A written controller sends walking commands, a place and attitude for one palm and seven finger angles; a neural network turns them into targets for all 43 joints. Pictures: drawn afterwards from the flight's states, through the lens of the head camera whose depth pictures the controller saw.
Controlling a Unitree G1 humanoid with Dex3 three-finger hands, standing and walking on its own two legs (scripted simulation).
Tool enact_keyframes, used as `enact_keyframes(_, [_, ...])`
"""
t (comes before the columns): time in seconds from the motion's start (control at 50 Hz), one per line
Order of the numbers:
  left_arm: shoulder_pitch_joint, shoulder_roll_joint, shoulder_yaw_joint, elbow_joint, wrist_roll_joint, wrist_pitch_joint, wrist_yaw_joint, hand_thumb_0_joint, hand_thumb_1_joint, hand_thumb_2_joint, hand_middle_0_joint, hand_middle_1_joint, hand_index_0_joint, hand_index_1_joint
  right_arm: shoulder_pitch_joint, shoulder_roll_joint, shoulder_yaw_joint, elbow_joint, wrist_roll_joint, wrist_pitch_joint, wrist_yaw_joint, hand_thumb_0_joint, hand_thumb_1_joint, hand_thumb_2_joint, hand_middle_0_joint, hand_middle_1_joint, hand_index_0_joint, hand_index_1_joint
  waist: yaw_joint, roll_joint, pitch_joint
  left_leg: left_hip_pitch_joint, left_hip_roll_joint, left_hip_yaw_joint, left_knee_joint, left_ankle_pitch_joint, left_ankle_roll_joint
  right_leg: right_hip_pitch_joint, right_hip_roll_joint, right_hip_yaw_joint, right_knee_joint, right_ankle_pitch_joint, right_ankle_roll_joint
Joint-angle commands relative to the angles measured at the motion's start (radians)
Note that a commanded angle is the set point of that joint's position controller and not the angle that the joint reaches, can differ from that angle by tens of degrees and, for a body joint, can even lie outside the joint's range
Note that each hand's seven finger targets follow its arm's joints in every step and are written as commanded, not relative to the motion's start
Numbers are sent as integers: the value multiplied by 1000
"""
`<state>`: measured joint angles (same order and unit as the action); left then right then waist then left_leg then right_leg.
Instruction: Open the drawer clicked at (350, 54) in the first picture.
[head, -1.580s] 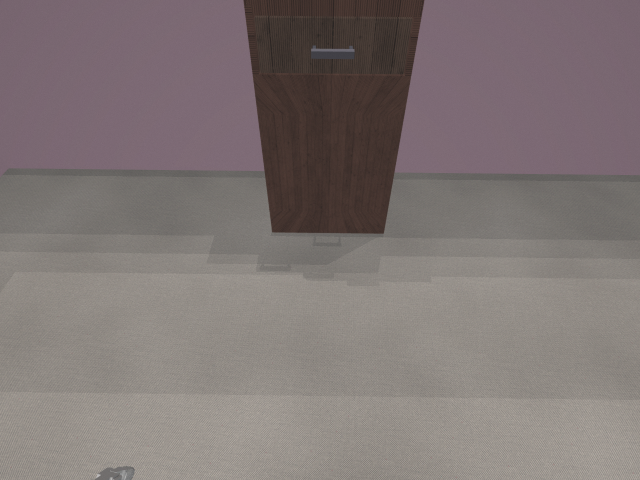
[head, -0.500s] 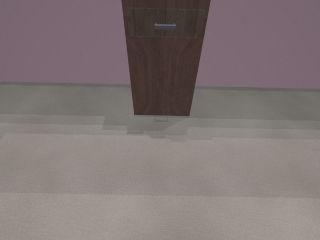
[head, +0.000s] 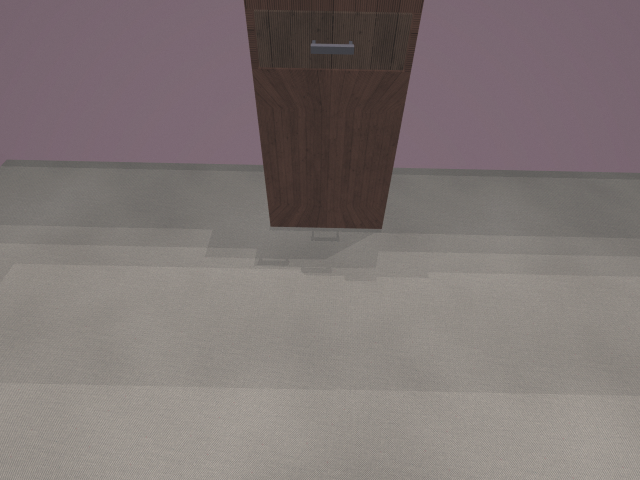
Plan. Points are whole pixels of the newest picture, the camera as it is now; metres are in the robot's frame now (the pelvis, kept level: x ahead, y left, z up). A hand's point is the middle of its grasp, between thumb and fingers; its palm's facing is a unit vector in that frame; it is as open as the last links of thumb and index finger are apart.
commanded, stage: walk to a spot facing it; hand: left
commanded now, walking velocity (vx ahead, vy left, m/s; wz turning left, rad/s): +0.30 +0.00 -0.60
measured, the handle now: (332, 46) +1.25 +0.04 +0.02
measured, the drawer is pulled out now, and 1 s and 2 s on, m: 0.00 0.00 0.00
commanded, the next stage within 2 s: turn to face it in 1.46 s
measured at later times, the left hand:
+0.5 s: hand out of the picture +0.13 +0.11 -0.17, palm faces -0.17 -0.96 -0.22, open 7.4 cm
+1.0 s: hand (270, 350) +0.38 +0.12 -0.20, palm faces -0.37 -0.92 -0.15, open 7.4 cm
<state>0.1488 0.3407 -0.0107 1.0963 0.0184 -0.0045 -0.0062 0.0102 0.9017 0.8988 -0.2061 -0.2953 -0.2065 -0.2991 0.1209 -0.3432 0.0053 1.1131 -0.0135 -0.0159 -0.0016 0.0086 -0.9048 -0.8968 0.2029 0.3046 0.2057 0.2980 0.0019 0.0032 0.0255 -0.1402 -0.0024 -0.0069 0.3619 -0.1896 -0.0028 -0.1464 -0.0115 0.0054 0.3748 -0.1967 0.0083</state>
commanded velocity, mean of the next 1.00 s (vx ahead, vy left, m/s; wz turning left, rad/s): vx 0.33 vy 0.00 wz -0.46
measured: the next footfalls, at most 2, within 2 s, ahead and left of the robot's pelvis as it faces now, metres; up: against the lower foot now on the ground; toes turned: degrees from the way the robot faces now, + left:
left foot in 0.88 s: +0.46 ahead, -0.03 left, +0.00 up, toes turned -16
right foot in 1.50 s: +0.48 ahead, -0.26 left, +0.00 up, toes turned -50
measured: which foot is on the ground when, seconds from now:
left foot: down 0.00-0.34, up 0.36-0.86, down 0.88-1.00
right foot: down 0.00-0.88, up 0.90-1.00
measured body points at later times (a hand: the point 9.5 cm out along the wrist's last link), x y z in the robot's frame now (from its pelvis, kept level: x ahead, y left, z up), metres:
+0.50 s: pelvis +0.10 -0.07 -0.01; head +0.11 -0.09 +0.44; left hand +0.14 +0.16 -0.15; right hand +0.07 -0.32 -0.17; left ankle +0.10 +0.08 -0.66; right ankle +0.07 -0.13 -0.75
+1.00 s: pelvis +0.34 -0.06 -0.02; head +0.37 -0.04 +0.43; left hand +0.40 +0.17 -0.19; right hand +0.34 -0.31 -0.14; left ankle +0.42 -0.02 -0.75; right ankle +0.18 -0.13 -0.63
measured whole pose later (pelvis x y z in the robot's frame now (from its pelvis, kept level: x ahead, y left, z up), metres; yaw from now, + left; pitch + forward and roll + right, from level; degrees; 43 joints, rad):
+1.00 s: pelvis +0.34 -0.06 -0.02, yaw -28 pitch -1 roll -1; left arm 0.39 0.19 0.07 1.08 0.03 -0.02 -0.01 0.01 0.91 0.90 -0.20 -0.29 -0.20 -0.30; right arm 0.16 -0.13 -0.02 0.97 -0.03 -0.08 -0.01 0.01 -0.91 -0.90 0.20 0.30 0.20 0.30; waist 0.04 -0.05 0.05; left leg -0.32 0.06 0.20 0.60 -0.26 0.07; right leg -0.36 -0.01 0.01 1.28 -0.37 -0.03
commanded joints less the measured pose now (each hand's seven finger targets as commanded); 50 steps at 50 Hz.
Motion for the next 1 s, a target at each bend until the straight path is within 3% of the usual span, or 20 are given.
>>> enact_keyframes(0.0, [42,84,23,-45,-3,8,16,0,900,900,-200,-300,-200,-300,40,-81,-20,-45,-4,1,-6,0,-900,-900,200,300,200,300,-2,-12,-49,15,116,-59,-19,-93,11,-54,-85,118,-44,-115,-27])
enact_keyframes(0.08, [70,92,48,-93,6,26,-9,0,900,900,-200,-300,-200,-300,74,-121,-46,-76,-12,11,-7,0,-900,-900,200,300,200,300,-6,29,92,-70,152,-93,-59,-438,42,-222,-24,136,24,-355,-47])
enact_keyframes(0.16, [34,24,60,-164,5,10,-26,0,900,900,-200,-300,-200,-300,154,-166,-85,-95,-6,-15,-15,0,-900,-900,200,300,200,300,-41,169,96,73,370,-261,-186,-395,177,-435,11,-14,428,-278,-20])
enact_keyframes(0.24, [37,-24,72,-191,3,-9,-40,0,900,900,-200,-300,-200,-300,156,-114,-86,-99,-13,-34,-18,0,-900,-900,200,300,200,300,-21,128,68,92,365,-72,-70,-22,155,-373,-58,-46,369,-284,-15])
enact_keyframes(0.28, [200,-36,82,-139,4,-13,-43,0,900,900,-200,-300,-200,-300,102,-97,-85,-112,-11,-34,-17,0,-900,-900,200,300,200,300,61,85,10,-58,289,66,128,-34,87,-80,-18,-101,196,-124,-27])
enact_keyframes(0.3, [358,21,94,-91,8,-23,-35,0,900,900,-200,-300,-200,-300,79,-68,-78,-126,-4,-33,-10,0,-900,-900,200,300,200,300,133,-89,-50,-199,204,157,384,-76,35,127,-24,-38,80,-88,-50])
enact_keyframes(0.32, [473,147,125,-61,15,-40,-12,0,900,900,-200,-300,-200,-300,62,27,-56,-176,5,-35,1,0,-900,-900,200,300,200,300,161,-445,-45,-541,57,216,736,-387,-30,268,-314,472,-103,-184,-155])
enact_keyframes(0.34, [507,148,122,-59,-6,-40,6,0,900,900,-200,-300,-200,-300,-9,5,-58,-215,-4,-42,2,0,-900,-900,200,300,200,300,164,-345,-37,-614,61,77,853,-393,-15,245,-374,654,-184,-136,-211])
enact_keyframes(0.4, [330,44,99,-102,-2,-49,13,0,900,900,-200,-300,-200,-300,-19,12,-71,-184,-7,-46,7,0,-900,-900,200,300,200,300,74,-86,66,-586,145,12,878,-162,-12,61,-306,489,-171,-157,-227])
enact_keyframes(0.44, [303,-2,84,-109,3,-61,13,0,900,900,-200,-300,-200,-300,37,44,-70,-159,-14,-31,10,0,-900,-900,200,300,200,300,29,-41,65,-531,145,26,835,-78,-31,0,-252,358,-171,-7,-199])
enact_keyframes(0.52, [330,-20,83,-85,3,-80,16,0,900,900,-200,-300,-200,-300,66,78,-75,-160,-12,-17,17,0,-900,-900,200,300,200,300,4,-74,40,-568,138,41,778,15,-55,48,-192,231,-161,176,-179])
enact_keyframes(0.74, [404,-49,73,-40,10,-77,42,0,900,900,-200,-300,-200,-300,-166,122,-59,-269,-2,-40,33,0,-900,-900,200,300,200,300,66,-138,101,-490,86,106,375,24,-24,146,-170,215,-107,509,-168])
enact_keyframes(0.78, [382,-25,80,-44,8,-76,42,0,900,900,-200,-300,-200,-300,-91,109,-64,-249,-1,-48,23,0,-900,-900,200,300,200,300,27,-146,62,-313,28,143,294,-12,1,125,-161,206,-14,708,-161])
enact_keyframes(0.8, [349,-15,85,-46,8,-77,43,0,900,900,-200,-300,-200,-300,39,88,-72,-208,-3,-54,11,0,-900,-900,200,300,200,300,-35,-133,5,-153,14,139,222,19,15,90,-145,184,100,746,-143])
enact_keyframes(0.82, [332,-16,92,-57,1,-78,39,0,900,900,-200,-300,-200,-300,205,50,-82,-160,-8,-57,0,0,-900,-900,200,300,200,300,-101,-111,-76,70,25,114,177,79,32,-2,-104,157,273,672,-118])
enact_keyframes(0.84, [358,-58,94,-70,-11,-77,30,0,900,900,-200,-300,-200,-300,350,-52,-106,-125,-20,-61,-13,0,-900,-900,200,300,200,300,-144,41,-205,333,226,-114,163,95,86,-188,-15,100,529,345,-82])
enact_keyframes(0.86, [410,-111,87,-82,-21,-77,17,0,900,900,-200,-300,-200,-300,429,-134,-121,-106,-21,-62,-14,0,-900,-900,200,300,200,300,-119,294,-300,457,511,-489,14,120,185,-389,100,16,890,-340,-48])
enact_keyframes(0.88, [345,-81,89,-96,-11,-75,20,0,900,900,-200,-300,-200,-300,363,-98,-107,-120,-7,-53,-15,0,-900,-900,200,300,200,300,-102,165,-216,316,538,-538,-77,-6,220,-431,36,82,1011,-340,-65])
enact_keyframes(0.92, [237,-93,93,-109,2,-58,4,0,900,900,-200,-300,-200,-300,203,27,-81,-154,-4,-64,-19,0,-900,-900,200,300,200,300,-42,84,7,35,454,-330,-134,-86,162,-486,-55,58,1042,-167,-45])
enact_keyframes(0.98, [283,-151,94,-98,16,-7,-17,0,900,900,-200,-300,-200,-300,172,108,-56,-139,-6,-84,-23,0,-900,-900,200,300,200,300,35,103,61,-155,331,-19,-145,61,71,-382,-78,23,955,-60,-24])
